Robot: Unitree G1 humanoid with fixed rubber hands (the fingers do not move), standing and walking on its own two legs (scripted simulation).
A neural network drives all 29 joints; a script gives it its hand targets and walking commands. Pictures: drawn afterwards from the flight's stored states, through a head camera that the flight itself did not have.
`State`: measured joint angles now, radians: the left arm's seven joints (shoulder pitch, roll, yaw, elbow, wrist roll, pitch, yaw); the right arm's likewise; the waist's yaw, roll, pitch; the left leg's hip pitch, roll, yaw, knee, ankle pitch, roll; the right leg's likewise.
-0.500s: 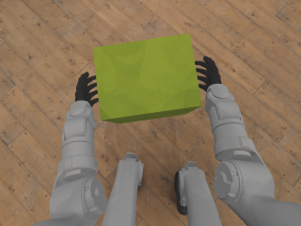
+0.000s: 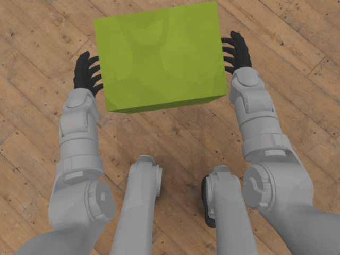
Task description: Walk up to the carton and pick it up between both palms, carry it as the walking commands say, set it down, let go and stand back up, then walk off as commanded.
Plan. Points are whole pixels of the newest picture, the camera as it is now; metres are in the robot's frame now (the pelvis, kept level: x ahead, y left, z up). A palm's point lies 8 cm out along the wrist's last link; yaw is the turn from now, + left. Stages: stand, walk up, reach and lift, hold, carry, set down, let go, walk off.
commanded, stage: set down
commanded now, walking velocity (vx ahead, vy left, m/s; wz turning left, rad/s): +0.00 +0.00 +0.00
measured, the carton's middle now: (163, 70) +0.52 +0.10 -0.19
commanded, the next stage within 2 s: none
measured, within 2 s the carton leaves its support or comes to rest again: neither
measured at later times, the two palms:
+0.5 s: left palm (97, 96) +0.43 +0.28 -0.21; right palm (220, 70) +0.53 -0.05 -0.19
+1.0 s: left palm (106, 92) +0.46 +0.28 -0.28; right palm (217, 72) +0.55 -0.05 -0.26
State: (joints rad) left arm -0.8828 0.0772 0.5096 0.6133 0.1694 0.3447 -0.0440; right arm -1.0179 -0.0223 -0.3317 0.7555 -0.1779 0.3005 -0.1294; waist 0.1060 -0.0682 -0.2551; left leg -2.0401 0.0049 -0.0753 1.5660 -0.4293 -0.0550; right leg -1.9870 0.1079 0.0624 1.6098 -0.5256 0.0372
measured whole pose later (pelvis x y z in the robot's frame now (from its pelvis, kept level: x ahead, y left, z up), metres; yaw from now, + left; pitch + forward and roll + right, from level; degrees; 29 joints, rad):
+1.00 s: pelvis -0.04 +0.00 -0.12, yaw +1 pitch +38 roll -1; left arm -1.38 0.28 0.42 0.85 0.09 0.32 0.02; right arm -1.57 -0.27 -0.25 1.08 -0.05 0.24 -0.12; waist 0.12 -0.08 0.33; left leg -2.22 -0.04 -0.09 2.00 -0.44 -0.07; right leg -2.15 0.12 0.05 2.07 -0.58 0.06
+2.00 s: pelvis -0.03 +0.00 -0.14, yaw +0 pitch +38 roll +1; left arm -1.38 0.28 0.48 0.89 0.08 0.25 -0.06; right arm -1.59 -0.31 -0.09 1.12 0.06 0.23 -0.13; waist 0.15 -0.09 0.39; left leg -2.24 0.01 -0.08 2.09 -0.51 -0.08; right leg -2.21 0.18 0.06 2.16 -0.61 0.06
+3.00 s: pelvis -0.03 +0.00 -0.14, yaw +0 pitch +39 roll +1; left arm -1.42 0.32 0.42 1.13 0.01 0.07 0.01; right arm -1.55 -0.33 -0.02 1.13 0.11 0.13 -0.12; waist 0.13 -0.06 0.40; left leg -2.25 0.00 -0.07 2.08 -0.51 -0.07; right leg -2.20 0.16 0.07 2.14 -0.62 0.08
